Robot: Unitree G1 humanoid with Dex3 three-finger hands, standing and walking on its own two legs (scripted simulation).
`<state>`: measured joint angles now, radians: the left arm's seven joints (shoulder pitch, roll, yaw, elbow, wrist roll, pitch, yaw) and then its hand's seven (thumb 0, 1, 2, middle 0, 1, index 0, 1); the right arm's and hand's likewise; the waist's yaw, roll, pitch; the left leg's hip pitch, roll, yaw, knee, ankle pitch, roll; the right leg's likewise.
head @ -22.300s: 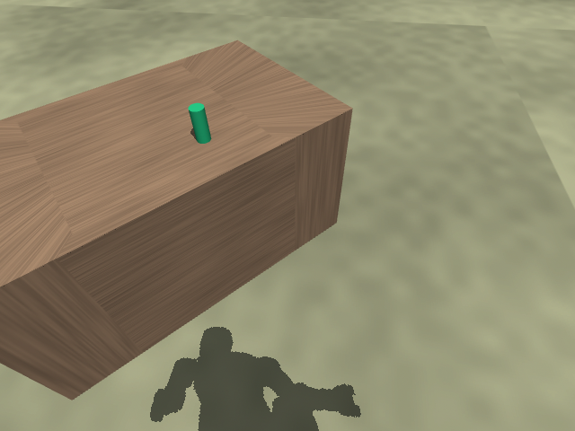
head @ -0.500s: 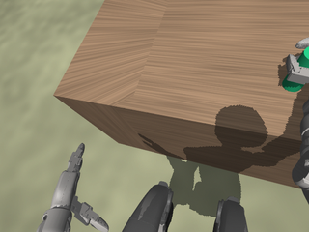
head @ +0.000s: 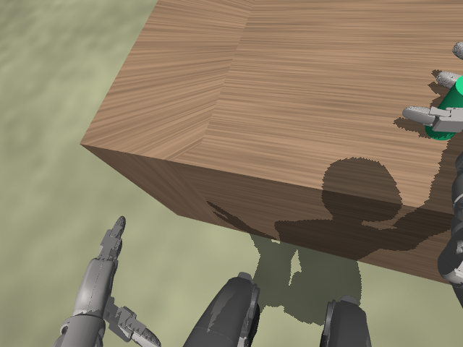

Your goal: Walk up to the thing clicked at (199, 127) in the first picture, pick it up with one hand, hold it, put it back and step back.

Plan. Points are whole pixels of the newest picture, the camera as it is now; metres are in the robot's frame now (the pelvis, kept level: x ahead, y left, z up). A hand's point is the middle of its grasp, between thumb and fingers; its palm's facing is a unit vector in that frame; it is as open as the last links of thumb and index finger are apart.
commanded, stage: withdraw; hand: right
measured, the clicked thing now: (455, 110) +0.53 -0.22 +0.01
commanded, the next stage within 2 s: rise in 0.42 s
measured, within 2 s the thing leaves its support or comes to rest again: neither
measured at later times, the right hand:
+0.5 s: hand out of the picture +0.54 -0.29 +0.14, palm faces +0.30 +0.95 -0.05, open 17.0 cm
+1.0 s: hand out of the picture +0.45 -0.41 +0.14, palm faces +0.51 +0.80 -0.32, open 17.2 cm
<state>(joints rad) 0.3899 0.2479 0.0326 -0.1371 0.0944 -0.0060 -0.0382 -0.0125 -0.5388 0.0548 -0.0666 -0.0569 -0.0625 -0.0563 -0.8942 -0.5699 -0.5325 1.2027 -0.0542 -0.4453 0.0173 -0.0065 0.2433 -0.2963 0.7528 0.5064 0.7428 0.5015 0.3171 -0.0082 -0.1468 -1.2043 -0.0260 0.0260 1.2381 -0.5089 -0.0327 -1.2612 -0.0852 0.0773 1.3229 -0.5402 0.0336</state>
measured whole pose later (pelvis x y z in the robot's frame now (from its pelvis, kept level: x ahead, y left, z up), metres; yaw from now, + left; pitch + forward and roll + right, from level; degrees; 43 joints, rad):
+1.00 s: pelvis +0.03 -0.02 +0.08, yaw -2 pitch +16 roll +4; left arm 0.33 0.30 0.04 0.18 -0.02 0.11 -0.03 -0.01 -0.53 0.07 -0.06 -0.05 -0.05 -0.05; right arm -0.70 -0.77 -0.48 1.17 -0.08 -0.08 -0.03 -0.01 0.49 -0.06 0.06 0.06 0.06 0.05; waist 0.13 0.00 -0.14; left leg -0.71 0.00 0.00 0.80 -0.38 -0.05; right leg -0.77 -0.07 0.03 0.91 -0.42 0.01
